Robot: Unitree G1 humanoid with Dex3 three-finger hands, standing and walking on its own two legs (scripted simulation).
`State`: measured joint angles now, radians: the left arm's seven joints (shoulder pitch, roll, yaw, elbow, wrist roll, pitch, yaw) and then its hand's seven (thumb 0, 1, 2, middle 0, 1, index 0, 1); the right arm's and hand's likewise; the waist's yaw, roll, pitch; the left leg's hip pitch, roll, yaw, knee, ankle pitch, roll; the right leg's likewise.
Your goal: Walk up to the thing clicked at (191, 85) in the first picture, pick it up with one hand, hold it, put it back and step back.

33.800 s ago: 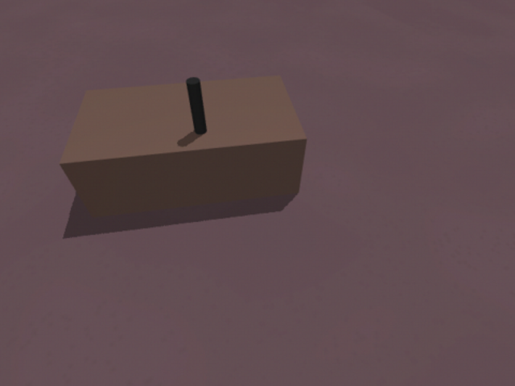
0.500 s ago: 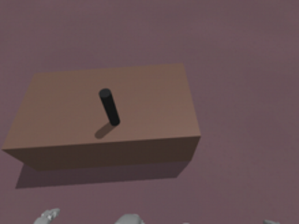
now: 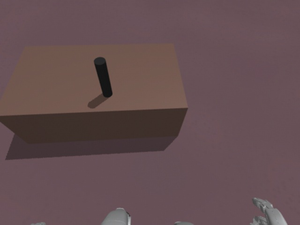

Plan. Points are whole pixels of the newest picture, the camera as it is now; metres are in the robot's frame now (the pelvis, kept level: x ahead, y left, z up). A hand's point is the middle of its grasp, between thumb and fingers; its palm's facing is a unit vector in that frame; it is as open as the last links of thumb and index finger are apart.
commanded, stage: step back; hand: left
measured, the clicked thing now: (104, 79) +0.79 +0.29 -0.27
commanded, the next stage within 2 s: stand in 1.92 s
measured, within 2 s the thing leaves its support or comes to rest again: neither
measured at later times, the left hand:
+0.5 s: hand out of the picture -0.05 +0.25 -0.14, palm faces +0.10 -0.92 -0.39, open 7.4 cm
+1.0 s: hand out of the picture -0.30 +0.20 -0.12, palm faces +0.07 -0.89 -0.44, open 7.4 cm
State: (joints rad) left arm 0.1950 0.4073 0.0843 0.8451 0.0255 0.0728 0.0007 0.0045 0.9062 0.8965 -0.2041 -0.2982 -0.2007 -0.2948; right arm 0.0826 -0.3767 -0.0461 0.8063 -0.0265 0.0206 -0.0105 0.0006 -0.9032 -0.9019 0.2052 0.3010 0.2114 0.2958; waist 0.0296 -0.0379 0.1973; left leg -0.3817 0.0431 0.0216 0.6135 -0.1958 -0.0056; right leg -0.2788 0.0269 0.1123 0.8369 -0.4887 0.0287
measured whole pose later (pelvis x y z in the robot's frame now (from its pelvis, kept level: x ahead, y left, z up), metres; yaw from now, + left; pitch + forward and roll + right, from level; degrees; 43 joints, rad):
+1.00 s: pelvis -0.31 -0.08 +0.01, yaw +3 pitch -3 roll +2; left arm 0.29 0.35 0.06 0.98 0.05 0.01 -0.01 0.01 0.90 0.90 -0.21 -0.30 -0.21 -0.30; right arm 0.20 -0.42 -0.06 0.93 -0.02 0.05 0.01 0.00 -0.91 -0.90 0.20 0.30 0.21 0.30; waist 0.04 0.05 0.06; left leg -0.42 -0.05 -0.14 0.94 -0.39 -0.02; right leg -0.21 -0.01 0.03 0.59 -0.33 -0.02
